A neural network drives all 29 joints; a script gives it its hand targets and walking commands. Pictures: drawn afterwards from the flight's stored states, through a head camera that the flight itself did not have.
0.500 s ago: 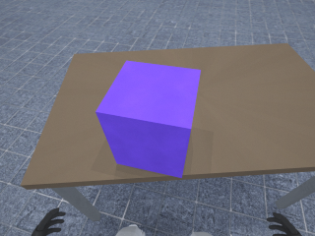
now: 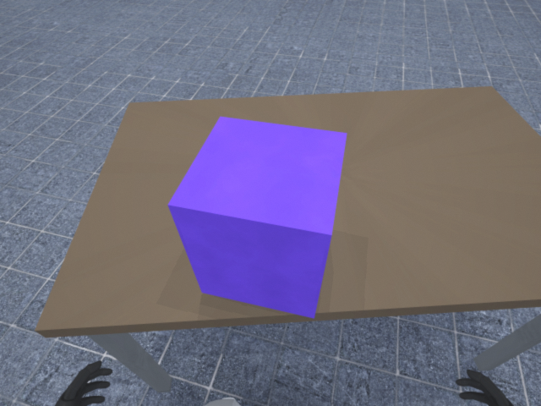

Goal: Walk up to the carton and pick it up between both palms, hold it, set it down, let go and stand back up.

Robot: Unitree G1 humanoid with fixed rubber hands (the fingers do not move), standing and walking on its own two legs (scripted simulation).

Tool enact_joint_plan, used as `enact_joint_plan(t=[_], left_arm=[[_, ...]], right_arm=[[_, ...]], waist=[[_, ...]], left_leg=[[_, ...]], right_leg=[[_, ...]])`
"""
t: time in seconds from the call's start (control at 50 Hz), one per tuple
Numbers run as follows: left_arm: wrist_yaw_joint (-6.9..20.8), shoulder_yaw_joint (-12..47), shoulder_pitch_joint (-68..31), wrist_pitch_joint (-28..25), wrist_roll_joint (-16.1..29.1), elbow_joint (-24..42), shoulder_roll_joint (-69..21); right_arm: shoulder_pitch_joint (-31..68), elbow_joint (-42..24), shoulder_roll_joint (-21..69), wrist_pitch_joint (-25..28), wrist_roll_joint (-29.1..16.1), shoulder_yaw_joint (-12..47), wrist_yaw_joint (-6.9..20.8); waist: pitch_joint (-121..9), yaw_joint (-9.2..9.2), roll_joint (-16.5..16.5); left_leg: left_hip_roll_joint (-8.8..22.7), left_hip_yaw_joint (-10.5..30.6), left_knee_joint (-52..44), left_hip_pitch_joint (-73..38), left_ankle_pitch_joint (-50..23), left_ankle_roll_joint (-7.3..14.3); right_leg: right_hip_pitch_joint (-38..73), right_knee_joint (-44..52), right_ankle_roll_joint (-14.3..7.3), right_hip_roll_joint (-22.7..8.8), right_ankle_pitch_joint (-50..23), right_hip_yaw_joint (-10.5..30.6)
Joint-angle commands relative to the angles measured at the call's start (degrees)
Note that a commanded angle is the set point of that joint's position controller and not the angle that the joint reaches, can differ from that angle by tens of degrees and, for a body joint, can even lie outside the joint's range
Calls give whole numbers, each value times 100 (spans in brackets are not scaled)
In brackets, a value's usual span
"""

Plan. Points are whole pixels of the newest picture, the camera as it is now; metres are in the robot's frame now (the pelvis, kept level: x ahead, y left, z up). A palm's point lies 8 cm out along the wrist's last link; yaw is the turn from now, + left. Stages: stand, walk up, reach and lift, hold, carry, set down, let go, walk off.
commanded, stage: stand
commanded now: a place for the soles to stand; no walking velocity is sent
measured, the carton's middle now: (268, 219) +0.40 +0.02 +0.03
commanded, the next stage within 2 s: reach and lift in 0.20 s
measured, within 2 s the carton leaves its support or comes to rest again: neither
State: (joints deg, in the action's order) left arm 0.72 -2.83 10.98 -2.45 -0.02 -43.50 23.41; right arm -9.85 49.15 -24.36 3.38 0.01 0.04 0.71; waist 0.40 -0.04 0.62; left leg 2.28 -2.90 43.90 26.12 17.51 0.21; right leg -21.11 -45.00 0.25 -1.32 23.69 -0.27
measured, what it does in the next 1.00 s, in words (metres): stands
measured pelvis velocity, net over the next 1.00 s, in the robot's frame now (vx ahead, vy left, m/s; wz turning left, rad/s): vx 0.00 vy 0.01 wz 0.00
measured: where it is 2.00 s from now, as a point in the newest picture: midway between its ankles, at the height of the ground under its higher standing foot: outside the picture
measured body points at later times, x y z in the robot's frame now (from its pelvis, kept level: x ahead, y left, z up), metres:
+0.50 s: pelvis +0.00 +0.00 +0.00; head +0.01 +0.01 +0.45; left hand +0.19 +0.28 -0.07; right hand +0.16 -0.30 -0.08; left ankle +0.06 +0.12 -0.71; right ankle +0.00 -0.13 -0.71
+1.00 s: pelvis +0.00 +0.01 +0.02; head -0.03 +0.04 +0.47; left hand +0.19 +0.29 -0.03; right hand +0.16 -0.23 -0.02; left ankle +0.06 +0.12 -0.71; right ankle +0.00 -0.13 -0.71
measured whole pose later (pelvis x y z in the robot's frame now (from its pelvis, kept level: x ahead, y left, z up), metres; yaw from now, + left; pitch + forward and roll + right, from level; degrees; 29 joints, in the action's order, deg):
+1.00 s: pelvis +0.00 +0.01 +0.02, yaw +0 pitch -8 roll -1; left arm 2.3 -2.8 9.6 12.2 0.0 -23.8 20.8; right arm -16.3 31.6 -7.9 12.9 0.4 -2.9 -5.6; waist 4.9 0.0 -2.8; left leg 1.4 -3.3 30.2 10.1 11.7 0.6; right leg -4.5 -29.7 0.7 -1.8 16.9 -0.3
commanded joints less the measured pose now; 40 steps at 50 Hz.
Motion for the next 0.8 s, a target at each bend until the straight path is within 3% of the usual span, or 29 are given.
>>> enact_joint_plan(t=[0.0, 0.14, 0.18, 0.2, 0.22, 0.26, 0.3, 0.32, 0.4, 0.5, 0.58, 0.64, 0.68, 0.78], left_arm=[[-105, -157, -195, -65, -82, -194, 1120], [-100, -168, -357, -89, -96, -175, 1181], [-95, -167, -281, -67, -69, -134, 1140], [-208, -58, -1954, 1121, -19, 925, 754], [-250, -101, -1675, 1567, -77, 1309, 736], [-213, -163, -1523, 1826, -126, 1784, 795], [-173, -120, -1408, 1924, -122, 2423, 808], [-178, -111, -1400, 1957, -127, 2689, 766], [-130, -404, -859, 1904, -264, 2807, 742], [11, -605, -651, 1771, -311, 2504, 832], [90, -514, -886, 1670, -169, 2367, 746], [102, -456, -853, 1561, -70, 2606, 669], [161, -470, -764, 1509, -22, 2634, 645], [210, -446, -798, 1369, 133, 2930, 755]], right_arm=[[350, -74, -1103, -9, 103, -299, -31], [268, -39, -1074, -15, 84, -313, -12], [287, -70, -1132, -4, 120, -318, -24], [1885, 812, -389, 1288, 796, -1253, 145], [1493, 812, -623, 1438, 775, -1294, 239], [1251, 657, -850, 1559, 643, -1384, 231], [1003, 349, -772, 1688, 473, -1344, 126], [945, 270, -696, 1673, 427, -1308, 124], [600, 56, -553, 1605, 261, -1239, 49], [370, -491, -259, 1653, 108, -967, -193], [346, -837, 107, 1509, 195, -777, -275], [234, -1193, 304, 1463, 160, -723, -284], [80, -1379, 480, 1367, 137, -650, -342], [-107, -1968, 707, 1161, 42, -654, -466]], waist=[[-490, 14, -3], [-466, 86, -289], [-544, 50, -58], [171, 211, -298], [217, 345, -512], [28, 345, -936], [-308, 300, -918], [-355, 272, -702], [-802, 176, -186], [-455, 28, -571], [161, 13, -515], [167, -33, -323], [244, -13, -367], [335, -64, -235]], left_leg=[[559, 958, -1279, -544, 50, 368], [433, 831, -1224, -619, 4, 313], [469, 914, -1280, -695, -83, 368], [-83, -190, -795, -927, 587, -186], [-85, -47, -457, -1340, 617, -68], [-203, 65, 38, -2510, 399, -105], [-160, 145, 52, -3237, 23, -194], [-110, 111, -156, -3335, -124, -218], [-124, -129, -952, -2533, -1045, -114], [-300, -143, -1234, -2502, -1212, -19], [-343, -224, -1638, -2504, -759, 27], [-328, -235, -1832, -2634, -821, 14], [-362, -315, -1974, -2747, -708, 45], [-376, -401, -2171, -2965, -482, 16]], right_leg=[[121, 1352, -426, -452, -66, 607], [65, 1427, -475, -504, -136, 684], [67, 1279, -437, -440, -318, 590], [-1122, 1001, -378, 191, 365, -445], [-1528, 1033, -545, 55, 729, -368], [-2506, 1275, -702, -180, 835, -269], [-2532, 1488, -679, -278, 341, -293], [-2254, 1535, -640, -243, -53, -381], [112, 1378, -220, 197, -1789, -400], [691, 1655, -10, 160, -2649, -146], [599, 2015, 33, 105, -2303, -17], [590, 2149, 20, 126, -2119, -51], [619, 2316, 38, 142, -1941, -21], [423, 2682, -122, 65, -931, 29]])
